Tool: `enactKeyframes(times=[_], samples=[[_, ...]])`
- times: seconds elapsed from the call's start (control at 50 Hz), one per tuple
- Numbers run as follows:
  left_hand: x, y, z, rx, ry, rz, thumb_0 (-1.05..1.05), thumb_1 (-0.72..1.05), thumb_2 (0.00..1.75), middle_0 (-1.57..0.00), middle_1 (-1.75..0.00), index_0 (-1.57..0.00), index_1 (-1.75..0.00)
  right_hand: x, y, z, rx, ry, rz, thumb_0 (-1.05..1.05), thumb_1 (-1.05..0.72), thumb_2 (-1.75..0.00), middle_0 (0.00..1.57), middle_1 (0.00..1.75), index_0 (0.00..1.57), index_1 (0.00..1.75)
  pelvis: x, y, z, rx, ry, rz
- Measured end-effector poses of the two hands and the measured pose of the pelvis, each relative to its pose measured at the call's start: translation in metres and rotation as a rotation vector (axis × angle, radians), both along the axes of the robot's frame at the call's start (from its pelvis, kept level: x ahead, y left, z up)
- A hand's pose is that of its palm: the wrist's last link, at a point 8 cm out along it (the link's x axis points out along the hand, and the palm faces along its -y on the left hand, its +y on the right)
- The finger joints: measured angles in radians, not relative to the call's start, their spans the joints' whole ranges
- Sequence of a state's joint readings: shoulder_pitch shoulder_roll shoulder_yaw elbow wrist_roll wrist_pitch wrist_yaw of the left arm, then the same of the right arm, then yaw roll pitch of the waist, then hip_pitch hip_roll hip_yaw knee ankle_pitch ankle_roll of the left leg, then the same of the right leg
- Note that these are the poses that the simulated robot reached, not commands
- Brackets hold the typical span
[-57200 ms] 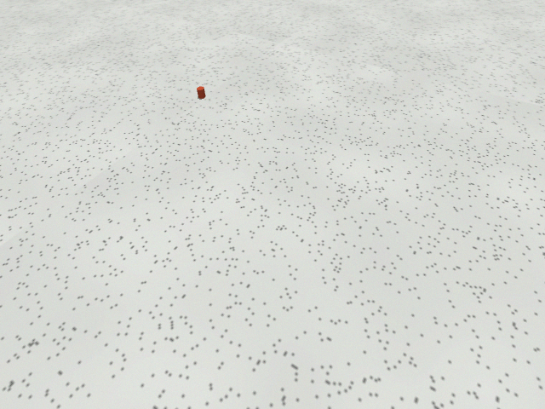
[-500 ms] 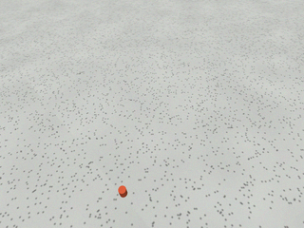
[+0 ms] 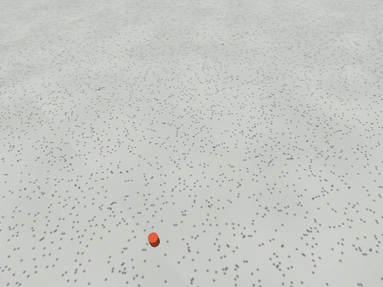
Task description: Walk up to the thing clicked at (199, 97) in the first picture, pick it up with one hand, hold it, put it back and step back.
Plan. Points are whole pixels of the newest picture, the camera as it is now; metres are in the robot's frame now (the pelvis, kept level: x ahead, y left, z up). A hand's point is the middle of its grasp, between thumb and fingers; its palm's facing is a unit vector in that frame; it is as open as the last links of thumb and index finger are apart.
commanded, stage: stand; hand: left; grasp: from above
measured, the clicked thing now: (153, 239) +0.48 +0.25 -0.75
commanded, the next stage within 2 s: step back in 0.50 s
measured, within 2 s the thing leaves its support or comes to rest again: neither
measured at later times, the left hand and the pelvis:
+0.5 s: hand out of the picture +0.07 +0.25 -0.16, palm faces +0.02 -0.94 -0.34, open 7.4 cm; pelvis +0.00 +0.00 +0.00, yaw +0 degrees
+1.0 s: hand out of the picture +0.07 +0.33 -0.18, palm faces -0.03 -0.94 -0.35, open 7.4 cm; pelvis -0.07 +0.07 -0.01, yaw +0 degrees
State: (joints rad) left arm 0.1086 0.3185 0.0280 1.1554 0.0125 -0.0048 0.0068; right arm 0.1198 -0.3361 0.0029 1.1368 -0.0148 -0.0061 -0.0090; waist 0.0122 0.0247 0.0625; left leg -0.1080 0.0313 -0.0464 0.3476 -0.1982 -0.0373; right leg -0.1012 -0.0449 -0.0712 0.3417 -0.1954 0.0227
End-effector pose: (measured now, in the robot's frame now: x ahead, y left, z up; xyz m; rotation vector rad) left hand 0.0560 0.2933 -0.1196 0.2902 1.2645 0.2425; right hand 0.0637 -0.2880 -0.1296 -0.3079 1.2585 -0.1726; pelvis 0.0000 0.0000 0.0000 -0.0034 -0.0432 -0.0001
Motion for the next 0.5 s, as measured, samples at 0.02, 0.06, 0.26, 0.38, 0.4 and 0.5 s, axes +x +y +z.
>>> enactKeyframes(times=[0.02,0.06,0.26,0.38,0.4,0.5], samples=[[0.001,0.000,0.000,0.000,-0.003,-0.001,0.01,0.90,0.90,-0.20,-0.30,-0.20,-0.30,0.001,0.000,0.000,-0.001,-0.002,0.000,0.01,-0.91,-0.90,0.20,0.30,0.20,0.30,0.000,0.000,0.000,0.000,0.000,0.000],[0.004,0.000,0.001,0.000,-0.010,-0.003,0.01,0.90,0.90,-0.20,-0.30,-0.20,-0.30,0.003,-0.001,0.001,-0.003,-0.007,0.001,0.01,-0.91,-0.90,0.20,0.30,0.20,0.30,0.001,0.000,0.000,0.000,-0.001,0.000],[0.014,0.000,0.002,-0.001,-0.043,-0.014,0.01,0.90,0.90,-0.20,-0.30,-0.20,-0.30,0.009,-0.003,0.004,-0.010,-0.030,0.002,0.01,-0.91,-0.90,0.20,0.30,0.20,0.30,0.001,0.000,0.000,-0.001,-0.005,0.001],[0.012,0.001,0.002,-0.003,-0.044,-0.014,0.01,0.90,0.90,-0.20,-0.30,-0.20,-0.30,0.007,-0.003,0.005,-0.010,-0.033,0.002,0.01,-0.91,-0.90,0.20,0.30,0.20,0.30,0.000,0.000,0.000,0.000,-0.007,0.000],[0.011,0.001,0.002,-0.003,-0.042,-0.015,0.01,0.90,0.90,-0.20,-0.30,-0.20,-0.30,0.006,-0.003,0.005,-0.010,-0.032,0.002,0.01,-0.91,-0.90,0.20,0.30,0.20,0.30,0.000,0.000,0.000,0.000,-0.007,0.000],[0.006,0.001,0.001,-0.003,-0.032,-0.014,0.01,0.90,0.90,-0.20,-0.30,-0.20,-0.30,0.002,-0.003,0.005,-0.010,-0.022,0.000,0.01,-0.91,-0.90,0.20,0.30,0.20,0.30,-0.002,0.000,0.000,0.000,-0.006,0.001]])
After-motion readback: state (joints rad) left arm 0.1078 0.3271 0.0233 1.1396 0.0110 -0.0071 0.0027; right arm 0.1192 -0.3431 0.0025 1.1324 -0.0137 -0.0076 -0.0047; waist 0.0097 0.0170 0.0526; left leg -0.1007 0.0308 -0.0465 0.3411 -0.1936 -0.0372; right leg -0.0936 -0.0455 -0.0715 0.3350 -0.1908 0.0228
